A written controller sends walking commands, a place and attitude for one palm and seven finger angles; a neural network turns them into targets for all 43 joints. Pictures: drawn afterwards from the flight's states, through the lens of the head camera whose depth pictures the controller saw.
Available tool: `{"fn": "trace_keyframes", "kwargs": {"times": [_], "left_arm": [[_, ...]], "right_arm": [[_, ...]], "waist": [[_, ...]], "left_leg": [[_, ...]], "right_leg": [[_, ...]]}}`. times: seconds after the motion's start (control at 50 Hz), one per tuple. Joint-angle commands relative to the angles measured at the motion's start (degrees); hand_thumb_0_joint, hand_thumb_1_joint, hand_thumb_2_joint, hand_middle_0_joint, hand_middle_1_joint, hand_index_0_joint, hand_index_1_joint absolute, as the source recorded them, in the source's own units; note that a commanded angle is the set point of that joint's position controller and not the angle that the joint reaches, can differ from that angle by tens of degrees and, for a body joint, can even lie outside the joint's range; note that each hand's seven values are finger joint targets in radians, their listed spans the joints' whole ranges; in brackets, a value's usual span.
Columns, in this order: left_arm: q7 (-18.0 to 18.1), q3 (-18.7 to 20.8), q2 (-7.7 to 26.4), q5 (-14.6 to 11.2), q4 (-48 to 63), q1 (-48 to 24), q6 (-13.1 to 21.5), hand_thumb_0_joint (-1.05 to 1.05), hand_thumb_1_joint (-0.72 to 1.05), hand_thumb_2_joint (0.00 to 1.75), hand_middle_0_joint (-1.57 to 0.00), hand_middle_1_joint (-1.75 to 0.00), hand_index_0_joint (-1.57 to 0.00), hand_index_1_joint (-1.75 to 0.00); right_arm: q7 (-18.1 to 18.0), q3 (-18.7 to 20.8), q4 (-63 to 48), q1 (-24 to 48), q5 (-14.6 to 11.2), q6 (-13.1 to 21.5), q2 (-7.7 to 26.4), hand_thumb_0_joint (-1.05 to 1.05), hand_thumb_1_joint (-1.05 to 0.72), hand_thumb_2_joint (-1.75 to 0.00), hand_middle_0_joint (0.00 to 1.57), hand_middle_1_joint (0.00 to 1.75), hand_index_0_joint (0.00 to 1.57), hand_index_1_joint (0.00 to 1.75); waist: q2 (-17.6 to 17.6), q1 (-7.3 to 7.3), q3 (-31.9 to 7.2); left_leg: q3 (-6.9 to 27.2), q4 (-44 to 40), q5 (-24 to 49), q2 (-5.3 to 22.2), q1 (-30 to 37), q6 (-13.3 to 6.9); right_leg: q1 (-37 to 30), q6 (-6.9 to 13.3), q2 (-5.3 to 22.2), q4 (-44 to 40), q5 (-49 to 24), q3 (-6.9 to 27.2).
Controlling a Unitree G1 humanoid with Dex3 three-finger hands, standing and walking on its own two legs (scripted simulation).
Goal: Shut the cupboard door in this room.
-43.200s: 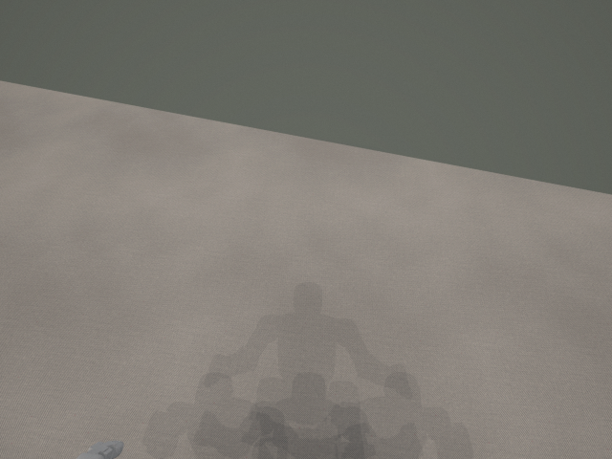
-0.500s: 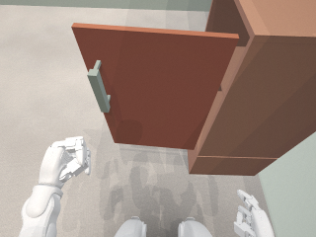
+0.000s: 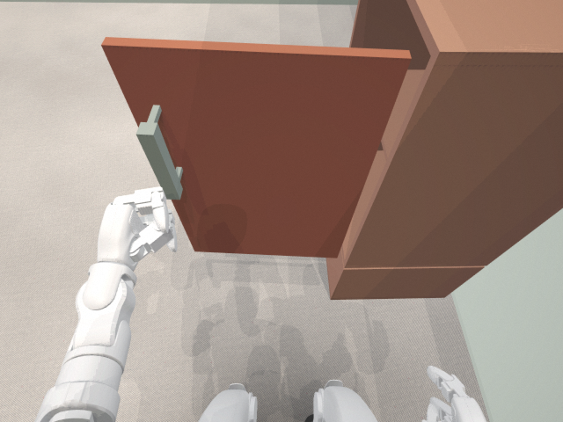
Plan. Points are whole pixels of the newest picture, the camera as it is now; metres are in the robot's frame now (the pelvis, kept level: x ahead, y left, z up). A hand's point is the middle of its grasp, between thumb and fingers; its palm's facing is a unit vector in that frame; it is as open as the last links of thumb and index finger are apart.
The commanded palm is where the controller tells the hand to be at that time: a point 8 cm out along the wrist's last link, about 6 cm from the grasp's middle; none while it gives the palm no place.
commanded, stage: bring the fist close to the handle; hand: left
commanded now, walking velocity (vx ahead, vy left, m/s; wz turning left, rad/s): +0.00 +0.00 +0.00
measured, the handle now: (165, 155) +0.51 +0.20 +0.04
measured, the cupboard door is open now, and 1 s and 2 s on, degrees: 86 85 67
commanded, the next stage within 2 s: push the door shut along its arc in 0.56 s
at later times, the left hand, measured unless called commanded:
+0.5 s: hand (170, 212) +0.40 +0.17 +0.04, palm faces +0.00 -1.00 -0.04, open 3.1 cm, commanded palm +0.37 +0.22 +0.04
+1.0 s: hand (171, 190) +0.43 +0.17 +0.05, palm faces -0.09 -1.00 -0.04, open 3.1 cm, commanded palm +0.42 +0.22 +0.04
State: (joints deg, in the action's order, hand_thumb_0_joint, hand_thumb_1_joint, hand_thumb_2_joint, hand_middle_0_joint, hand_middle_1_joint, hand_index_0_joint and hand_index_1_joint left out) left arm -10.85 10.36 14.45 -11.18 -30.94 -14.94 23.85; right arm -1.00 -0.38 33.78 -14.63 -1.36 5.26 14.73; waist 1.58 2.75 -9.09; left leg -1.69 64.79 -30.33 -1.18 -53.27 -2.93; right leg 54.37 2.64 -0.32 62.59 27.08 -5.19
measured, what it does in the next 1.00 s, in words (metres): stands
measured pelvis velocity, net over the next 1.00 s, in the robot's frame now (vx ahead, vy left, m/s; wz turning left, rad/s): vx -0.01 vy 0.01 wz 0.00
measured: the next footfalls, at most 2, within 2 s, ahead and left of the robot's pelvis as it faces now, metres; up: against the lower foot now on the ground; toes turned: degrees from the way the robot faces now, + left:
none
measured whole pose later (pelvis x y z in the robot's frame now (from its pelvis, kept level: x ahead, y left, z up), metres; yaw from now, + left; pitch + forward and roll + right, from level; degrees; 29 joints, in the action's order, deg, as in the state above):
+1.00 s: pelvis -0.01 +0.01 +0.00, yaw +0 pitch +21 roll -2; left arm -17.2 14.9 20.7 -9.7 -56.5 -37.1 27.9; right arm -0.5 -0.5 35.6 -16.1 -1.4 0.5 15.2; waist 1.6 5.3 -8.3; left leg -1.4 66.0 -29.7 -1.2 -57.2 -3.3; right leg 57.8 2.4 -0.3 63.0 26.1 -5.5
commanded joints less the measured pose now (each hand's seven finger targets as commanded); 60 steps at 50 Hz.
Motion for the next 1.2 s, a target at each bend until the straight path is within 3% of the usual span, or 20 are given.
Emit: {"fn": "trace_keyframes", "kwargs": {"times": [0.0, 0.14, 0.18, 0.24, 0.28, 0.32, 0.5, 0.58, 0.64, 0.66, 0.68, 0.74, 0.78, 0.84, 0.88, 0.96, 1.04, 1.08, 1.12, 1.18], "left_arm": [[1.06, 3.35, 9.82, -0.12, 5.78, -19.94, 4.69, 0.00, 0.90, 0.90, -1.30, -1.50, -1.30, -1.50], [1.54, 4.52, 11.57, 0.96, -1.13, -30.53, 6.35, 0.00, 0.90, 0.90, -1.30, -1.50, -1.30, -1.50], [1.45, 6.07, 12.16, 0.88, -1.90, -25.57, 6.55, 0.00, 0.90, 0.90, -1.30, -1.50, -1.30, -1.50], [0.82, 5.89, 11.43, 0.64, -2.74, -23.15, 6.37, 0.00, 0.90, 0.90, -1.30, -1.50, -1.30, -1.50], [0.87, 8.13, 13.63, 0.37, -1.87, -22.48, 6.82, 0.00, 0.90, 0.90, -1.30, -1.50, -1.30, -1.50], [0.78, 8.07, 13.66, 0.21, -0.36, -23.71, 7.53, 0.00, 0.90, 0.90, -1.30, -1.50, -1.30, -1.50], [0.06, 3.13, 9.15, 0.27, 1.18, -25.31, 9.34, 0.00, 0.90, 0.90, -1.30, -1.50, -1.30, -1.50], [0.67, 4.34, 10.60, 0.20, 0.60, -25.71, 8.94, 0.00, 0.90, 0.90, -1.30, -1.50, -1.30, -1.50], [1.05, 5.06, 11.50, 0.57, -1.88, -28.60, 8.71, 0.00, 0.90, 0.90, -1.30, -1.50, -1.30, -1.50], [0.87, 4.16, 10.76, 0.77, -2.44, -28.92, 8.68, 0.00, 0.90, 0.90, -1.30, -1.50, -1.30, -1.50], [0.78, 5.30, 12.77, 1.02, -2.10, -31.17, 8.94, 0.00, 0.90, 0.90, -1.30, -1.50, -1.30, -1.50], [-0.60, 5.39, 13.96, 1.43, -5.80, -36.84, 9.22, 0.00, 0.90, 0.90, -1.30, -1.50, -1.30, -1.50], [-1.90, 7.37, 16.67, 1.15, -7.56, -38.35, 9.36, 0.00, 0.90, 0.90, -1.30, -1.50, -1.30, -1.50], [-4.42, 5.18, 14.73, 0.92, -11.68, -42.44, 8.67, 0.00, 0.90, 0.90, -1.30, -1.50, -1.30, -1.50], [-5.78, 5.39, 15.11, 0.60, -13.32, -42.89, 8.22, 0.00, 0.90, 0.90, -1.30, -1.50, -1.30, -1.50], [-7.52, 4.52, 14.38, 0.31, -15.16, -46.53, 7.57, 0.00, 0.90, 0.90, -1.30, -1.50, -1.30, -1.50], [-8.15, 5.80, 17.08, 0.80, -16.84, -51.01, 7.62, 0.00, 0.90, 0.90, -1.30, -1.50, -1.30, -1.50], [-8.77, 5.66, 17.73, 1.17, -16.77, -52.31, 7.86, 0.00, 0.90, 0.90, -1.30, -1.50, -1.30, -1.50], [-9.34, 5.15, 17.69, 1.32, -18.23, -54.63, 7.55, 0.00, 0.90, 0.90, -1.30, -1.50, -1.30, -1.50], [-9.93, 6.90, 20.07, 1.23, -19.29, -55.98, 7.21, 0.00, 0.90, 0.90, -1.30, -1.50, -1.30, -1.50]], "right_arm": [[-0.20, 3.09, -5.33, -2.40, -0.01, 1.34, 8.20, 0.00, -0.90, -0.90, 0.20, 0.30, 0.20, 0.30], [0.29, 3.35, -3.55, -4.67, 0.33, -0.21, 8.47, 0.00, -0.90, -0.90, 0.20, 0.30, 0.20, 0.30], [0.67, 3.60, -4.47, -5.12, 0.52, -0.68, 8.70, 0.00, -0.90, -0.90, 0.20, 0.30, 0.20, 0.30], [1.11, 3.50, -4.91, -5.41, 0.29, -1.69, 8.29, 0.00, -0.90, -0.90, 0.20, 0.30, 0.20, 0.30], [1.05, 3.69, -5.12, -5.64, 0.32, -2.09, 8.49, 0.00, -0.90, -0.90, 0.20, 0.30, 0.20, 0.30], [0.99, 3.67, -5.10, -5.42, 0.21, -2.33, 8.33, 0.00, -0.90, -0.90, 0.20, 0.30, 0.20, 0.30], [0.69, 4.04, -3.89, -4.97, 0.16, -1.81, 8.31, 0.00, -0.90, -0.90, 0.20, 0.30, 0.20, 0.30], [0.50, 4.01, -4.11, -4.73, 0.17, -2.01, 8.59, 0.00, -0.90, -0.90, 0.20, 0.30, 0.20, 0.30], [0.42, 3.69, -3.81, -4.33, 0.16, -2.33, 8.56, 0.00, -0.90, -0.90, 0.20, 0.30, 0.20, 0.30], [0.41, 3.48, -4.14, -4.04, 0.15, -2.39, 8.40, 0.00, -0.90, -0.90, 0.20, 0.30, 0.20, 0.30], [0.25, 3.46, -4.14, -4.15, 0.16, -2.35, 8.60, 0.00, -0.90, -0.90, 0.20, 0.30, 0.20, 0.30], [-0.03, 3.12, -3.35, -4.19, 0.19, -2.49, 8.57, 0.00, -0.90, -0.90, 0.20, 0.30, 0.20, 0.30], [-0.25, 3.03, -3.22, -4.63, 0.25, -2.52, 8.94, 0.00, -0.90, -0.90, 0.20, 0.30, 0.20, 0.30], [-0.18, 2.89, -2.57, -5.40, 0.09, -2.71, 8.94, 0.00, -0.90, -0.90, 0.20, 0.30, 0.20, 0.30], [-0.07, 3.09, -2.56, -6.40, 0.02, -2.80, 9.40, 0.00, -0.90, -0.90, 0.20, 0.30, 0.20, 0.30], [0.06, 3.31, -2.06, -7.56, -0.07, -3.52, 9.67, 0.00, -0.90, -0.90, 0.20, 0.30, 0.20, 0.30], [-0.06, 3.27, -1.26, -8.88, 0.04, -4.03, 10.21, 0.00, -0.90, -0.90, 0.20, 0.30, 0.20, 0.30], [-0.15, 3.28, -1.13, -9.52, 0.11, -4.20, 10.35, 0.00, -0.90, -0.90, 0.20, 0.30, 0.20, 0.30], [-0.09, 3.24, -0.49, -10.03, 0.12, -4.47, 10.56, 0.00, -0.90, -0.90, 0.20, 0.30, 0.20, 0.30], [-0.22, 3.08, -0.57, -10.97, 0.27, -4.56, 10.93, 0.00, -0.90, -0.90, 0.20, 0.30, 0.20, 0.30]], "waist": [[-0.47, 1.29, -18.88], [0.67, 2.27, -21.62], [1.10, 0.38, -24.01], [-1.06, 0.59, -22.48], [-1.58, -0.01, -22.50], [-2.35, 0.53, -22.55], [2.03, 2.22, -20.85], [1.47, 1.54, -21.11], [-1.48, 2.20, -19.34], [-0.83, 2.17, -19.08], [0.60, 2.17, -19.58], [-0.70, 3.65, -19.77], [1.44, 3.06, -21.14], [2.20, 4.40, -21.69], [3.41, 4.21, -23.05], [2.29, 5.37, -23.43], [1.09, 6.44, -23.51], [3.50, 6.48, -24.67], [3.37, 7.43, -24.05], [3.80, 7.35, -25.30]], "left_leg": [[4.07, -9.16, 17.83, 1.29, 9.31, 2.05], [4.27, -8.52, 19.74, 1.37, 10.74, 2.14], [4.06, -8.83, 22.11, 1.16, 11.28, 2.19], [3.17, -9.35, 22.45, 1.14, 9.53, 1.96], [2.96, -9.57, 21.88, 1.09, 8.56, 1.79], [2.79, -9.77, 20.83, 1.14, 8.54, 1.72], [3.87, -9.88, 20.34, 1.55, 13.19, 2.08], [4.44, -10.03, 20.34, 1.46, 13.67, 2.22], [4.27, -9.89, 17.23, 1.33, 10.89, 1.94], [4.03, -10.05, 15.84, 1.07, 10.02, 1.85], [4.04, -9.72, 15.75, 0.99, 10.17, 1.77], [4.03, -8.75, 14.31, 0.90, 8.96, 1.50], [4.05, -8.23, 15.29, 0.77, 9.04, 1.48], [4.78, -7.72, 16.88, 1.02, 10.42, 1.71], [5.29, -7.50, 19.29, 1.14, 12.10, 1.79], [5.79, -7.01, 20.33, 1.44, 12.53, 1.74], [6.02, -6.39, 18.57, 1.35, 10.81, 1.24], [6.39, -6.27, 19.61, 1.37, 12.30, 1.30], [6.84, -6.31, 19.09, 1.60, 12.94, 1.39], [7.07, -6.03, 18.48, 1.47, 12.20, 1.16]], "right_leg": [[-13.96, -1.17, 0.10, -7.41, -14.71, 4.73], [-13.17, -1.10, -0.01, -6.98, -16.35, 4.88], [-15.46, -0.88, -0.12, -6.78, -18.28, 4.92], [-17.53, -1.19, -0.06, -7.55, -20.26, 5.19], [-18.92, -1.13, -0.15, -7.71, -20.37, 5.40], [-19.08, -1.33, -0.06, -8.06, -19.90, 5.62], [-13.41, -1.12, -0.18, -8.27, -16.49, 4.67], [-13.25, -0.94, -0.26, -8.10, -15.82, 4.41], [-13.15, -1.21, -0.14, -8.34, -14.27, 4.64], [-13.58, -1.23, -0.07, -8.50, -13.38, 4.93], [-13.47, -1.05, -0.07, -8.30, -13.41, 5.16], [-12.82, -1.33, -0.01, -8.29, -12.59, 5.71], [-13.20, -1.02, -0.11, -7.82, -13.43, 6.03], [-10.91, -1.00, -0.14, -7.20, -14.13, 5.44], [-10.09, -0.68, -0.38, -6.75, -15.10, 5.02], [-8.35, -0.92, -0.35, -6.72, -15.44, 4.78], [-7.96, -0.96, -0.52, -6.80, -14.35, 5.06], [-6.93, -0.66, -0.69, -6.38, -14.34, 4.86], [-5.37, -0.72, -0.75, -6.78, -13.34, 4.63], [-5.67, -0.49, -1.03, -6.42, -12.56, 4.61]]}}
